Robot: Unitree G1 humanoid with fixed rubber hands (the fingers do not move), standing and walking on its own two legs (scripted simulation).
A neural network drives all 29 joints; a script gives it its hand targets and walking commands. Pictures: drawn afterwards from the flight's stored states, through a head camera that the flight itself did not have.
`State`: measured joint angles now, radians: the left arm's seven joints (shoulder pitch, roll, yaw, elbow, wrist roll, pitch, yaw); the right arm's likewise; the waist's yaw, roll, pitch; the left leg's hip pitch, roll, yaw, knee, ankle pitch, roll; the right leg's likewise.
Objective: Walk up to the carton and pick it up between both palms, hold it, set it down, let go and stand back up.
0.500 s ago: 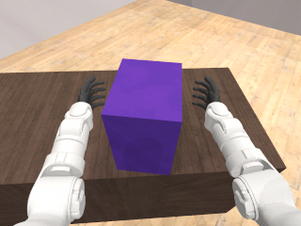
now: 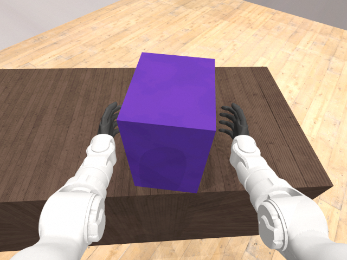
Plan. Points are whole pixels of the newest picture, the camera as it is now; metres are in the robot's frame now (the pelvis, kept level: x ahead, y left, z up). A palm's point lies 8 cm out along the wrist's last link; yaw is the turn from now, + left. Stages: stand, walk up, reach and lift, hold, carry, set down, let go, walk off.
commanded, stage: reach and lift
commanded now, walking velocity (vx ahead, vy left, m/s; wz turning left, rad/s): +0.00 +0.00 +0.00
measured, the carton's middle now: (171, 127) +0.45 +0.00 +0.03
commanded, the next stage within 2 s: none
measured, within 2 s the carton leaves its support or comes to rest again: neither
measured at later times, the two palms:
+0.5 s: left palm (116, 126) +0.43 +0.13 +0.07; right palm (230, 130) +0.41 -0.14 +0.07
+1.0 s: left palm (117, 131) +0.42 +0.13 +0.07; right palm (231, 137) +0.39 -0.14 +0.06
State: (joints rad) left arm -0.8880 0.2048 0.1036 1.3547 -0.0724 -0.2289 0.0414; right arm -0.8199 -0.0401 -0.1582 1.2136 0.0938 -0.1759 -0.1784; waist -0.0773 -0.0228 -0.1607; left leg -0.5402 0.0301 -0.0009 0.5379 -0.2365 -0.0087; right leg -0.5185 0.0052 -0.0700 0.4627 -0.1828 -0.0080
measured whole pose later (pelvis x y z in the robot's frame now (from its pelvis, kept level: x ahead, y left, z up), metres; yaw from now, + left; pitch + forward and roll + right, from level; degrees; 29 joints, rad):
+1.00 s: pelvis +0.02 +0.00 +0.02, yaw +0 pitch +3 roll -1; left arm -0.70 -0.10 0.49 0.94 0.42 -0.17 -0.02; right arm -0.64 0.20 -0.69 0.93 -0.47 -0.30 -0.12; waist -0.01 -0.03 0.00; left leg -0.20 0.02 0.01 0.35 -0.21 0.00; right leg -0.18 0.01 -0.06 0.26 -0.14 0.00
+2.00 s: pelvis +0.02 +0.01 +0.02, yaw +0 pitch +6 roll -1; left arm -0.69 -0.12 0.47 0.86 0.43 -0.12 -0.01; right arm -0.63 0.18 -0.66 0.93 -0.43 -0.34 -0.12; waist -0.02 -0.03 -0.02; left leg -0.25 0.02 0.02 0.34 -0.19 0.01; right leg -0.21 0.00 -0.06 0.22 -0.11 0.01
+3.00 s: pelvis +0.01 +0.00 +0.02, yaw +0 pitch +4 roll -1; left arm -0.65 -0.02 0.22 0.77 0.16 0.05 0.10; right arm -0.65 0.04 -0.17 0.90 0.03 -0.15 -0.21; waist -0.06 -0.02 -0.11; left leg -0.23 0.03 0.01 0.36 -0.19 0.00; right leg -0.19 0.01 -0.07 0.24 -0.11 0.00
